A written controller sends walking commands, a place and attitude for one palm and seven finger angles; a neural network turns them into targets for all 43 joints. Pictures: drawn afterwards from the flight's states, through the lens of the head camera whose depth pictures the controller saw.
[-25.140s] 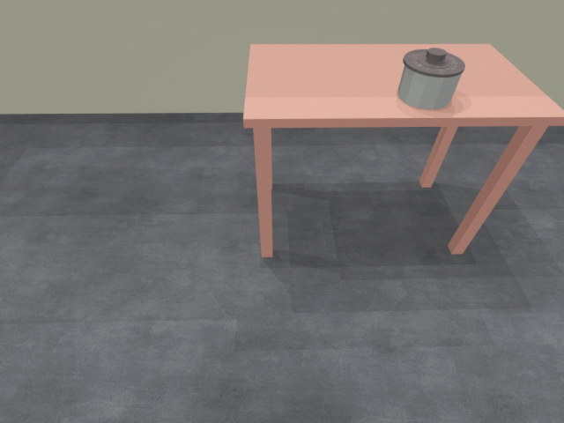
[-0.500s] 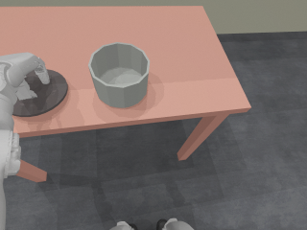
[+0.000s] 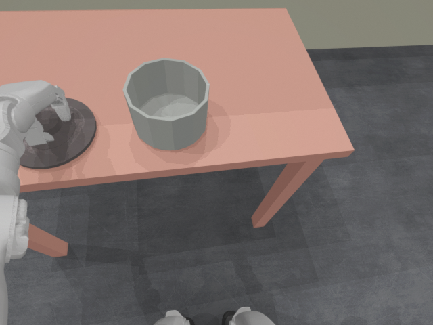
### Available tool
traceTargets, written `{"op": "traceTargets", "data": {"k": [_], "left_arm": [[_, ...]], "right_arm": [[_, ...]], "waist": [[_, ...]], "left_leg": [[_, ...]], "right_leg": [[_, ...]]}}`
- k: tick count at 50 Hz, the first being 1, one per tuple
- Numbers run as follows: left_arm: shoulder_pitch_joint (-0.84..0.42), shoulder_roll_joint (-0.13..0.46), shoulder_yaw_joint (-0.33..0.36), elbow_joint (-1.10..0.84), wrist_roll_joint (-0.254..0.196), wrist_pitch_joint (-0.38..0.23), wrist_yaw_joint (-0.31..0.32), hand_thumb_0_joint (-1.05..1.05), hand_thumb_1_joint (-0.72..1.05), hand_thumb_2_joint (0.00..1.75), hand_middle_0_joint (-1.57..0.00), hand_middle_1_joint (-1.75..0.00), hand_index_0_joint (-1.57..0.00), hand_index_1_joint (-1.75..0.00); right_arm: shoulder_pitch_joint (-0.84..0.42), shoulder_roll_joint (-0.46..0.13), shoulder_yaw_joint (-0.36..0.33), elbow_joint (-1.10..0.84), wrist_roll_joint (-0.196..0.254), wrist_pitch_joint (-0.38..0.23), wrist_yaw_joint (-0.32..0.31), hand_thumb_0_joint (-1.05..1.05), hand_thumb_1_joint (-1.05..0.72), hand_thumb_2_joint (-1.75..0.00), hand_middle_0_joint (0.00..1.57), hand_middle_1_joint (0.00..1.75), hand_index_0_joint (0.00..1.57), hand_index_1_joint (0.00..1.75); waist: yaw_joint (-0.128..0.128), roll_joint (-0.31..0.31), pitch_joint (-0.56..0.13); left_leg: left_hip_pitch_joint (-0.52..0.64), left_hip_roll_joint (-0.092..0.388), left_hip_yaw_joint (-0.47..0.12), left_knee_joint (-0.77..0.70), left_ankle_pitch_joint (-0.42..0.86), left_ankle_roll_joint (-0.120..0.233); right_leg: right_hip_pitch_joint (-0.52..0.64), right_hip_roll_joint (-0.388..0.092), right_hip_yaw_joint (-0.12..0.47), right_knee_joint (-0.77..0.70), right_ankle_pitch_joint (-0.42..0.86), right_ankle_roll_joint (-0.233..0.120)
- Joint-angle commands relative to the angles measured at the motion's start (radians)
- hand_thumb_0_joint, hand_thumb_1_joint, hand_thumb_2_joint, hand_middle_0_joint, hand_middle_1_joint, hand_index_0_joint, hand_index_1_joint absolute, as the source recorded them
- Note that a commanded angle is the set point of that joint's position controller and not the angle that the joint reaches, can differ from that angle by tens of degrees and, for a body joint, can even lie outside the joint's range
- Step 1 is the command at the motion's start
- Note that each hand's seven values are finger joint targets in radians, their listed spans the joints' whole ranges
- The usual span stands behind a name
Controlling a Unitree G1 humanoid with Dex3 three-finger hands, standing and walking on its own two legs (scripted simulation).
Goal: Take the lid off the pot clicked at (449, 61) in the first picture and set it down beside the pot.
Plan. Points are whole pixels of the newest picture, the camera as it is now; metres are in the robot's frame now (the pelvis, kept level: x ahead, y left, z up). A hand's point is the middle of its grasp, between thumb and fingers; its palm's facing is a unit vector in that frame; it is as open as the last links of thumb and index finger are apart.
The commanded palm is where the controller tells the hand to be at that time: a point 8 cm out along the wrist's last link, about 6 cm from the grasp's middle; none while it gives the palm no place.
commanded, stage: open the fingers wide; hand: left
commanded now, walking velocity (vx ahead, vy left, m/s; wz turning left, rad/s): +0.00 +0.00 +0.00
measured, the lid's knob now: (45, 123) +0.51 +0.30 +0.01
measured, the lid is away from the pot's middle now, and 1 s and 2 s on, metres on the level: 0.24 0.24 0.24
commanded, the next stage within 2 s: raise the empty hand in 0.70 s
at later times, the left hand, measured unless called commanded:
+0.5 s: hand (36, 125) +0.48 +0.30 +0.04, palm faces -0.47 -0.10 -0.88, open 10.3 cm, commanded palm +0.51 +0.29 +0.10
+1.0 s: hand (33, 116) +0.49 +0.30 +0.06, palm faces -0.40 -0.09 -0.91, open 11.0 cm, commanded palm +0.51 +0.29 +0.12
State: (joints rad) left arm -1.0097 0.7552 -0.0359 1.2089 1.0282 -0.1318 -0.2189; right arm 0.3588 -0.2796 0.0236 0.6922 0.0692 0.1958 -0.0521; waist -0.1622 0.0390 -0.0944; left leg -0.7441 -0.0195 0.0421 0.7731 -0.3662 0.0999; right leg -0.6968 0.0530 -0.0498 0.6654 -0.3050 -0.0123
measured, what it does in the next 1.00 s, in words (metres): stands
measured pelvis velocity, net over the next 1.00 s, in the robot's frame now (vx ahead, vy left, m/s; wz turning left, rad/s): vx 0.00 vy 0.01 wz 0.00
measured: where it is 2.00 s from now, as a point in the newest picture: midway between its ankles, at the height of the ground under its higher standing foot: outside the picture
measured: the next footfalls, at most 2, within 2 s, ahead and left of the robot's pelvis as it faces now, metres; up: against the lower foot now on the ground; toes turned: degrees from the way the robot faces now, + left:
none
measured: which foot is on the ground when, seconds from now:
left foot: down 0.00-1.00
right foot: down 0.00-1.00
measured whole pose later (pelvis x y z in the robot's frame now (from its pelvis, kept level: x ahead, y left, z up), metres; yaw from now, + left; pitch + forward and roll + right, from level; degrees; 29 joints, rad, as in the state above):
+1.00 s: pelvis +0.00 +0.01 +0.00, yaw +0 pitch +19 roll -4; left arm -1.03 0.74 -0.05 1.18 1.03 -0.10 -0.21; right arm 0.37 -0.27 0.02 0.70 0.08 0.21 -0.04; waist -0.16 0.04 -0.10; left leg -0.73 -0.03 0.04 0.78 -0.37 0.11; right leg -0.68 0.05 -0.05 0.67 -0.31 0.00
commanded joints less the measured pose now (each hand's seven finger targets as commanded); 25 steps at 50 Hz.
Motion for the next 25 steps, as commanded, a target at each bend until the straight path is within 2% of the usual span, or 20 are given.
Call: {"op": "traceTargets", "data": {"k": [1, 2, 3, 4, 7, 8, 10, 11, 12, 14, 15, 16, 17, 18, 19, 20, 22, 23, 24, 25], "left_arm": [[-0.498, 0.277, 0.024, -0.164, -0.015, 0.019, 0.034, 0.00, 0.26, 0.83, -0.53, -0.97, -0.56, -0.97], [-0.511, 0.301, 0.042, -0.185, -0.014, 0.018, 0.034, 0.00, 0.25, 0.82, -0.52, -0.96, -0.55, -0.97], [-0.505, 0.300, 0.044, -0.194, -0.015, 0.012, 0.030, 0.00, 0.24, 0.80, -0.51, -0.96, -0.54, -0.96], [-0.488, 0.330, 0.064, -0.186, -0.006, 0.010, 0.030, 0.00, 0.22, 0.79, -0.50, -0.95, -0.53, -0.96], [-0.475, 0.317, 0.050, -0.159, -0.008, 0.014, 0.021, 0.00, 0.18, 0.76, -0.47, -0.94, -0.49, -0.94], [-0.491, 0.305, 0.046, -0.191, -0.014, 0.005, 0.016, 0.00, 0.17, 0.75, -0.46, -0.94, -0.48, -0.94], [-0.491, 0.287, 0.034, -0.192, -0.009, 0.008, 0.013, 0.00, 0.14, 0.73, -0.44, -0.93, -0.46, -0.93], [-0.468, 0.294, 0.043, -0.162, -0.011, 0.011, 0.013, 0.00, 0.13, 0.72, -0.43, -0.92, -0.44, -0.92], [-0.485, 0.310, 0.046, -0.174, -0.012, 0.012, 0.011, 0.00, 0.11, 0.71, -0.42, -0.92, -0.43, -0.92], [-0.505, 0.337, 0.070, -0.231, -0.015, -0.001, 0.007, 0.00, 0.08, 0.68, -0.40, -0.91, -0.41, -0.91], [-0.490, 0.333, 0.073, -0.220, -0.011, -0.002, 0.008, 0.00, 0.07, 0.67, -0.39, -0.90, -0.40, -0.91], [-0.467, 0.334, 0.080, -0.219, -0.014, -0.002, 0.008, 0.00, 0.06, 0.66, -0.38, -0.90, -0.38, -0.90], [-0.437, 0.343, 0.088, -0.199, -0.010, -0.003, 0.010, 0.00, 0.05, 0.65, -0.37, -0.90, -0.37, -0.90], [-0.425, 0.320, 0.075, -0.179, -0.017, -0.006, 0.008, 0.00, 0.03, 0.63, -0.36, -0.89, -0.36, -0.89], [-0.429, 0.293, 0.045, -0.148, -0.015, 0.003, 0.008, 0.00, 0.02, 0.62, -0.35, -0.89, -0.35, -0.89], [-0.435, 0.301, 0.048, -0.141, -0.015, 0.009, 0.011, 0.00, 0.00, 0.61, -0.34, -0.88, -0.34, -0.88], [-0.469, 0.292, 0.031, -0.148, -0.014, 0.018, 0.013, 0.00, 0.00, 0.62, -0.34, -0.88, -0.34, -0.88], [-0.498, 0.290, 0.035, -0.199, -0.018, 0.007, 0.009, 0.00, 0.00, 0.62, -0.34, -0.88, -0.34, -0.88], [-0.524, 0.338, 0.068, -0.253, -0.010, -0.001, 0.011, 0.00, 0.00, 0.62, -0.34, -0.88, -0.34, -0.88], [-0.516, 0.338, 0.073, -0.255, -0.005, -0.006, 0.011, 0.00, 0.00, 0.62, -0.34, -0.88, -0.34, -0.88]], "right_arm": [[0.176, -0.201, -0.062, -0.020, -0.004, -0.008, -0.021, 0.00, -0.90, -0.90, 0.20, 0.30, 0.20, 0.30], [0.174, -0.204, -0.064, -0.019, -0.004, -0.010, -0.021, 0.00, -0.90, -0.90, 0.20, 0.30, 0.20, 0.30], [0.176, -0.202, -0.062, -0.025, -0.003, -0.013, -0.024, 0.00, -0.90, -0.90, 0.20, 0.30, 0.20, 0.30], [0.180, -0.202, -0.060, -0.026, -0.004, -0.012, -0.025, 0.00, -0.90, -0.90, 0.20, 0.30, 0.20, 0.30], [0.178, -0.202, -0.058, -0.026, -0.003, -0.012, -0.025, 0.00, -0.90, -0.90, 0.20, 0.30, 0.20, 0.30], [0.180, -0.201, -0.059, -0.030, -0.002, -0.013, -0.026, 0.00, -0.90, -0.90, 0.20, 0.30, 0.20, 0.30], [0.182, -0.200, -0.064, -0.026, -0.006, -0.010, -0.023, 0.00, -0.90, -0.90, 0.20, 0.30, 0.20, 0.30], [0.186, -0.200, -0.065, -0.024, -0.005, -0.010, -0.023, 0.00, -0.90, -0.90, 0.20, 0.30, 0.20, 0.30], [0.184, -0.203, -0.062, -0.023, -0.004, -0.008, -0.024, 0.00, -0.90, -0.90, 0.20, 0.30, 0.20, 0.30], [0.186, -0.202, -0.064, -0.027, -0.006, -0.007, -0.026, 0.00, -0.90, -0.90, 0.20, 0.30, 0.20, 0.30], [0.188, -0.196, -0.066, -0.028, -0.008, -0.006, -0.023, 0.00, -0.90, -0.90, 0.20, 0.30, 0.20, 0.30], [0.189, -0.196, -0.067, -0.029, -0.008, -0.006, -0.022, 0.00, -0.90, -0.90, 0.20, 0.30, 0.20, 0.30], [0.187, -0.196, -0.066, -0.032, -0.007, -0.004, -0.023, 0.00, -0.90, -0.90, 0.20, 0.30, 0.20, 0.30], [0.190, -0.197, -0.062, -0.030, -0.005, -0.004, -0.025, 0.00, -0.90, -0.90, 0.20, 0.30, 0.20, 0.30], [0.185, -0.199, -0.062, -0.023, -0.005, -0.001, -0.022, 0.00, -0.90, -0.90, 0.20, 0.30, 0.20, 0.30], [0.185, -0.202, -0.062, -0.022, -0.004, 0.001, -0.020, 0.00, -0.90, -0.90, 0.20, 0.30, 0.20, 0.30], [0.185, -0.207, -0.063, -0.020, -0.002, 0.001, -0.019, 0.00, -0.90, -0.90, 0.20, 0.30, 0.20, 0.30], [0.183, -0.205, -0.063, -0.025, -0.002, -0.001, -0.021, 0.00, -0.90, -0.90, 0.20, 0.30, 0.20, 0.30], [0.190, -0.203, -0.068, -0.026, -0.006, 0.001, -0.021, 0.00, -0.90, -0.90, 0.20, 0.30, 0.20, 0.30], [0.194, -0.198, -0.070, -0.029, -0.008, -0.001, -0.022, 0.00, -0.90, -0.90, 0.20, 0.30, 0.20, 0.30]], "waist": [[-0.022, 0.105, -0.410], [-0.015, 0.113, -0.421], [-0.009, 0.137, -0.437], [-0.005, 0.144, -0.455], [-0.009, 0.113, -0.433], [-0.004, 0.148, -0.454], [-0.009, 0.155, -0.463], [-0.012, 0.124, -0.449], [-0.011, 0.122, -0.445], [0.001, 0.159, -0.501], [0.004, 0.177, -0.502], [0.007, 0.155, -0.502], [0.009, 0.148, -0.491], [0.004, 0.139, -0.470], [-0.008, 0.121, -0.431], [-0.009, 0.111, -0.403], [-0.016, 0.099, -0.387], [-0.007, 0.159, -0.419], [0.002, 0.188, -0.492], [0.001, 0.203, -0.521]], "left_leg": [[0.457, 0.025, -0.103, -0.043, 0.475, -0.041], [0.459, 0.026, -0.103, -0.044, 0.457, -0.038], [0.478, 0.024, -0.102, -0.041, 0.504, -0.039], [0.483, 0.023, -0.103, -0.035, 0.518, -0.045], [0.440, 0.020, -0.097, -0.030, 0.489, -0.039], [0.478, 0.024, -0.103, -0.030, 0.541, -0.046], [0.501, 0.026, -0.106, -0.021, 0.566, -0.052], [0.480, 0.025, -0.104, -0.017, 0.544, -0.047], [0.461, 0.024, -0.099, -0.022, 0.526, -0.044], [0.515, 0.027, -0.106, -0.022, 0.604, -0.053], [0.521, 0.025, -0.106, -0.018, 0.617, -0.056], [0.522, 0.027, -0.109, -0.018, 0.633, -0.057], [0.508, 0.025, -0.105, -0.017, 0.628, -0.058], [0.508, 0.027, -0.107, -0.017, 0.656, -0.059], [0.479, 0.027, -0.104, -0.019, 0.606, -0.057], [0.456, 0.027, -0.104, -0.024, 0.559, -0.054], [0.434, 0.026, -0.104, -0.038, 0.477, -0.046], [0.478, 0.027, -0.107, -0.037, 0.531, -0.052], [0.532, 0.031, -0.115, -0.034, 0.569, -0.060], [0.561, 0.030, -0.120, -0.022, 0.619, -0.065]], "right_leg": [[-0.002, 0.031, -0.004, -0.056, 0.201, -0.031], [0.005, 0.028, -0.002, -0.058, 0.197, -0.032], [0.007, 0.026, -0.002, -0.054, 0.216, -0.034], [0.013, 0.030, 0.001, -0.049, 0.217, -0.034], [0.020, 0.030, 0.000, -0.044, 0.221, -0.032], [0.010, 0.028, -0.004, -0.040, 0.231, -0.035], [-0.009, 0.033, -0.003, -0.043, 0.229, -0.033], [-0.006, 0.034, -0.002, -0.043, 0.223, -0.031], [0.008, 0.033, 0.001, -0.044, 0.228, -0.032], [0.021, 0.033, 0.002, -0.041, 0.253, -0.032], [0.019, 0.035, 0.000, -0.041, 0.255, -0.034], [0.026, 0.035, -0.002, -0.043, 0.262, -0.033], [0.028, 0.037, -0.001, -0.042, 0.262, -0.034], [0.010, 0.038, -0.007, -0.039, 0.268, -0.033], [-0.008, 0.041, -0.006, -0.043, 0.241, -0.030], [-0.017, 0.039, -0.007, -0.046, 0.219, -0.031], [-0.020, 0.037, -0.004, -0.051, 0.190, -0.033], [-0.021, 0.034, -0.006, -0.048, 0.203, -0.036], [-0.004, 0.035, 0.001, -0.048, 0.209, -0.035], [-0.006, 0.037, 0.000, -0.044, 0.226, -0.037]]}}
